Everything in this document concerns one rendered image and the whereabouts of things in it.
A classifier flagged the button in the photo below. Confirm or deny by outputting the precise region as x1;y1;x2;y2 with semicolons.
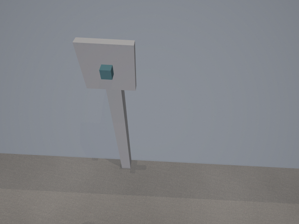
99;64;114;80

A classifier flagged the panel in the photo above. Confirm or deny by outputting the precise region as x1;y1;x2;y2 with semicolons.
72;37;136;168

